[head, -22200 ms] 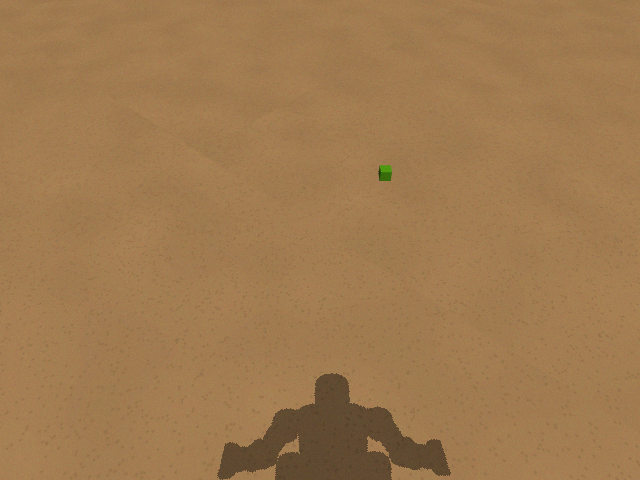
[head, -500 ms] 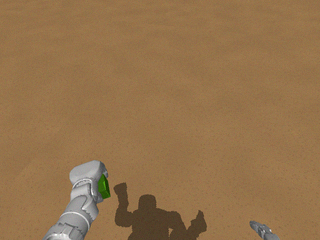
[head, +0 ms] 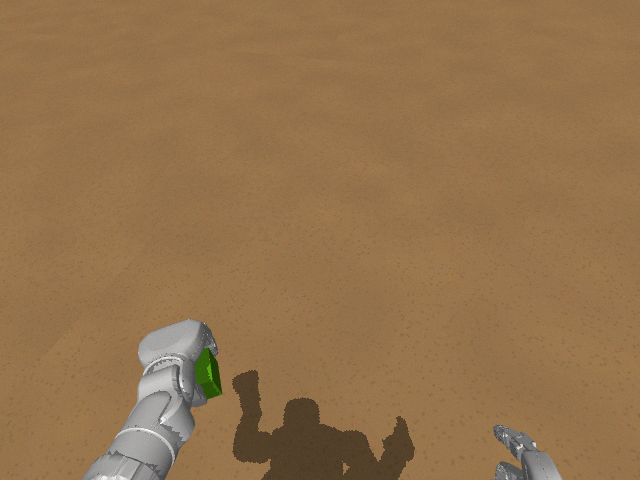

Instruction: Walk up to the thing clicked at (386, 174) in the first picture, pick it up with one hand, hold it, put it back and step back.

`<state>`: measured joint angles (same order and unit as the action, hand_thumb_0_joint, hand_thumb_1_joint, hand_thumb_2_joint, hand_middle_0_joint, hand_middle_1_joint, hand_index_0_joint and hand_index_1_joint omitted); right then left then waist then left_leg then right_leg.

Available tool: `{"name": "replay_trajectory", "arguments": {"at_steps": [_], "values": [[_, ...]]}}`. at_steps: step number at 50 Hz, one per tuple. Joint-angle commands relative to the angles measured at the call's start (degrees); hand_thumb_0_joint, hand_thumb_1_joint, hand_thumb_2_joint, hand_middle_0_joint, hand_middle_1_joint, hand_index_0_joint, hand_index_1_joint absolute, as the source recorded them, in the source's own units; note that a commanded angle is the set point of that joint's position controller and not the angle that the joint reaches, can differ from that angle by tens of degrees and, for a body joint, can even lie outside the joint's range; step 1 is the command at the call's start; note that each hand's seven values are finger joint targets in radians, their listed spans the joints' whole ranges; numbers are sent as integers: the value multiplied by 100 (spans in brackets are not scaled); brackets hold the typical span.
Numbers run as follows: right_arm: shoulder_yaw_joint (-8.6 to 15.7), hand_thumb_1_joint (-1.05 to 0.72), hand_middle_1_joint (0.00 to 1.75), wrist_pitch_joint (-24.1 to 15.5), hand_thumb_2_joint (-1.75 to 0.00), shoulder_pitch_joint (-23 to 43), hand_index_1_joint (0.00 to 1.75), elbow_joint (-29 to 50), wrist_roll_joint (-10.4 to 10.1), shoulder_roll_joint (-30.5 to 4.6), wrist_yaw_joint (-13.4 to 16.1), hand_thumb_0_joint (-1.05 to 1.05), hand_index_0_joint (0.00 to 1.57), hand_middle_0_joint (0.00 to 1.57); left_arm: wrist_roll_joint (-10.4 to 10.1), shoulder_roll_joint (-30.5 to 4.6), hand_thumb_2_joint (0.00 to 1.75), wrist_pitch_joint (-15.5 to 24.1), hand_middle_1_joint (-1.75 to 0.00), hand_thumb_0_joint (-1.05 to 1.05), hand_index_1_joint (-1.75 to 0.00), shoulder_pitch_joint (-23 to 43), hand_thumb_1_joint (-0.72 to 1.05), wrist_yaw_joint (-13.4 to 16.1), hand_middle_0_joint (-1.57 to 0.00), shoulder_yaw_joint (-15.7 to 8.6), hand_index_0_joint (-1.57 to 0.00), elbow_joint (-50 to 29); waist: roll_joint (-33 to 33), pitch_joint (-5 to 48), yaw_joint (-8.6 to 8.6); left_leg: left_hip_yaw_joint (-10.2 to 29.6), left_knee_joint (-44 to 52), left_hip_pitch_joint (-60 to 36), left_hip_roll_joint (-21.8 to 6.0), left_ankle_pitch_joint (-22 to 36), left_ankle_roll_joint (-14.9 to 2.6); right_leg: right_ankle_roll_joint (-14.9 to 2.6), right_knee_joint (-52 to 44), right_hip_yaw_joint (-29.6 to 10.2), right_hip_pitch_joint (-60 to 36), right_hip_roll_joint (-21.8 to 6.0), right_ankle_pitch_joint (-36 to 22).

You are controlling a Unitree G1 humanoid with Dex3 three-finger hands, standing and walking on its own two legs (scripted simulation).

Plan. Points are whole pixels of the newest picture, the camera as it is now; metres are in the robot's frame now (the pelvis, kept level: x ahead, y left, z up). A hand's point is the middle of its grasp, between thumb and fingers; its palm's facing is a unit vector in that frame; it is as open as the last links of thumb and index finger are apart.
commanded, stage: hold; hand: left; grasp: from above
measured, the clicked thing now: (197, 376) +0.31 +0.22 -0.08
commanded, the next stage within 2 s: crouch in 0.72 s
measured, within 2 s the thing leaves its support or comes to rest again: neither
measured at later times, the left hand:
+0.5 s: hand (180, 365) +0.30 +0.23 -0.03, palm faces -0.43 -0.17 -0.89, open 8.3 cm
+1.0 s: hand (184, 364) +0.31 +0.23 -0.04, palm faces -0.43 -0.15 -0.89, open 8.2 cm
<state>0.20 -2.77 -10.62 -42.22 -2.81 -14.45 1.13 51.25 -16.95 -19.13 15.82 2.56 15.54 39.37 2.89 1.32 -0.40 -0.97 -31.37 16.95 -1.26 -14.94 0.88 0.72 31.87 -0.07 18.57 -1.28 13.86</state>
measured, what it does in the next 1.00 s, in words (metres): stands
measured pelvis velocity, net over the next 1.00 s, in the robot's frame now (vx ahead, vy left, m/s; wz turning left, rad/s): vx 0.01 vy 0.00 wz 0.00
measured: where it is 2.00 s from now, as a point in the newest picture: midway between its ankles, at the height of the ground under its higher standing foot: outside the picture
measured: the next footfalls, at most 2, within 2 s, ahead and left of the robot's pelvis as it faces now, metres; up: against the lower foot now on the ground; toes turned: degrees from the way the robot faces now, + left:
none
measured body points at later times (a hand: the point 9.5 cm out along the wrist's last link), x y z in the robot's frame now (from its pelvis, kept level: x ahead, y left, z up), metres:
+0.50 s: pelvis +0.01 +0.00 +0.00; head +0.01 -0.02 +0.45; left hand +0.32 +0.23 +0.02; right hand +0.16 -0.24 -0.11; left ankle +0.02 +0.13 -0.73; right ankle +0.03 -0.13 -0.73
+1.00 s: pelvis +0.01 +0.00 +0.00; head +0.02 -0.02 +0.45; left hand +0.33 +0.23 +0.01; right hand +0.16 -0.25 -0.11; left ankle +0.02 +0.13 -0.73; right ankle +0.03 -0.13 -0.73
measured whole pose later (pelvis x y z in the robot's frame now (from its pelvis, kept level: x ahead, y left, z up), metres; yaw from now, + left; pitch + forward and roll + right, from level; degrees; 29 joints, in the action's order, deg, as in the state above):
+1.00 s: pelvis +0.01 +0.00 +0.00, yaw +0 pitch +1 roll +0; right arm 1.0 -2.6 -11.4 -41.5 -2.6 -14.3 0.6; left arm 52.9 -17.4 -18.2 17.2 1.3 14.6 40.9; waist 2.8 1.0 -0.2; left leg -1.1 -29.5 15.4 -1.3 -15.1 0.7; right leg 0.9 29.4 -0.2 16.8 -1.2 13.6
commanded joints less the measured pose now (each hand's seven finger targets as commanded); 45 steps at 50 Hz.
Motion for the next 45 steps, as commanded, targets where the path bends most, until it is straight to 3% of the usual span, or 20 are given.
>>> {"name": "replay_trajectory", "arguments": {"at_steps": [1, 6, 13, 15, 18, 20, 22, 25, 29, 30, 32, 34, 35, 40, 41, 42, 45], "values": [[194, -90, 30, -260, -90, 608, 30, 809, -5, -694, 62, 0, 20, 20, 205, -1187, 53, -2, -31, 0, -35, 2179, 63, 214, -112, -487, -108, -1382, -88, 1321, -12, -17, 533, -489, 198, 601, -106, -70, -613, 48, -493, 215, -452], [191, -90, 30, -252, -90, 628, 30, 878, -15, -680, 74, 0, 20, 20, 205, -1308, 54, -35, -28, 0, -33, 2149, 62, 35, -112, -547, -108, -1542, -223, 1392, 13, -56, 515, -553, 228, 798, -158, -41, -666, 36, -658, 192, -649], [154, -90, 30, -275, -90, 686, 30, 913, -27, -652, 101, 0, 20, 20, 204, -1360, 54, -12, -31, 0, -35, 2132, 63, -53, -111, -595, -108, -1470, -155, 1197, 71, -44, 629, -494, 225, 564, -126, -76, -736, 45, -561, 217, -337], [172, -90, 30, -294, -90, 624, 30, 862, -2, -657, 91, 0, 20, 20, 216, -1209, 54, 26, -32, 0, -36, 2236, 61, -97, -110, -457, -106, -1462, -167, 1270, -7, -4, 618, -593, 172, 730, -118, -73, -683, 61, -542, 242, -522], [195, -90, 30, -288, -90, 595, 30, 889, -19, -676, 97, 0, 20, 20, 225, -1429, 54, 38, -31, 0, -35, 2295, 63, -93, -112, -626, -108, -1571, -81, 1462, 58, -47, 586, -670, 204, 921, -127, -70, -677, 39, -673, 224, -716], [183, -90, 30, -293, -90, 607, 30, 882, -14, -646, 105, 0, 20, 20, 205, -1337, 57, 62, -32, 0, -37, 2428, 63, -125, -112, -539, -108, -1668, -89, 1557, 36, -36, 557, -742, 198, 1040, -127, -71, -668, 59, -721, 235, -813], [189, -90, 30, -301, -90, 567, 30, 835, -17, -663, 121, 0, 20, 20, 220, -1467, 53, 93, -30, 0, -34, 2357, 63, -112, -112, -645, -108, -1524, -144, 1513, 62, -30, 558, -714, 193, 1090, -126, -68, -656, 53, -733, 242, -864], [186, -90, 30, -297, -90, 533, 30, 808, -13, -634, 120, 0, 20, 20, 268, -1298, 52, 90, -33, 0, -36, 2279, 63, -109, -110, -547, -107, -1301, -228, 1368, 13, -39, 559, -662, 208, 1040, -137, -59, -697, 43, -652, 233, -841], [216, -90, 30, -282, -90, 574, 30, 851, -24, -634, 96, 0, 20, 20, 198, -1219, 55, 42, -34, 0, -37, 2001, 64, -97, -111, -519, -108, -1335, -229, 1371, 94, -49, 571, -674, 198, 1192, -119, -74, -687, 94, -725, 243, -946], [231, -90, 30, -279, -90, 533, 30, 848, -19, -662, 79, 0, 20, 20, 213, -1151, 55, 40, -33, 0, -37, 2121, 65, -99, -112, -439, -109, -1463, -202, 1406, 23, -61, 561, -726, 198, 1212, -123, -70, -682, 70, -708, 237, -1009], [245, -90, 30, -267, -90, 499, 30, 803, -21, -682, 82, 0, 20, 20, 262, -1422, 52, 25, -30, 0, -34, 2295, 63, -47, -112, -647, -109, -1390, -122, 1469, 58, -57, 556, -747, 190, 1328, -110, -81, -649, 79, -749, 241, -1110], [254, -90, 30, -253, -90, 445, 30, 781, 6, -685, 65, 0, 20, 20, 283, -1353, 53, 43, -30, 0, -34, 2359, 61, -43, -111, -585, -107, -1317, -197, 1423, 17, -28, 543, -719, 161, 1406, -105, -87, -635, 105, -731, 264, -1165], [260, -90, 30, -256, -90, 444, 30, 782, 7, -697, 66, 0, 20, 20, 313, -1501, 52, 73, -30, 0, -34, 2471, 61, -29, -111, -696, -107, -1472, -41, 1568, 92, -34, 540, -769, 160, 1455, -92, -102, -604, 99, -810, 257, -1192], [261, -90, 30, -256, -90, 433, 30, 799, 15, -673, 51, 0, 20, 20, 300, -1194, 53, 57, -30, 0, -34, 2362, 62, -11, -112, -509, -108, -1311, -49, 1553, 26, -27, 528, -801, 168, 1483, -99, -99, -630, 97, -780, 255, -1245], [273, -90, 30, -249, -91, 437, 30, 806, -4, -698, 55, 0, 20, 20, 269, -1278, 45, 58, -38, 0, -38, 2304, 70, 0, -114, -570, -115, -1315, -65, 1529, 86, -39, 539, -773, 169, 1428, -97, -101, -639, 96, -806, 255, -1173], [273, -86, 30, -239, -89, 437, 30, 804, -1, -692, 50, 0, 20, 20, 292, -1276, 46, 45, -38, 0, -36, 2127, 65, 12, -106, -592, -107, -1236, -70, 1484, 81, -47, 542, -751, 174, 1433, -95, -105, -635, 93, -797, 254, -1181], [281, -87, 30, -231, -89, 396, 30, 807, 16, -684, 25, 0, 20, 20, 301, -1124, 52, 47, -37, 0, -37, 2025, 78, 44, -118, -502, -117, -1032, -303, 1223, 19, -40, 540, -593, 173, 1316, -120, -83, -674, 113, -698, 248, -1109]]}}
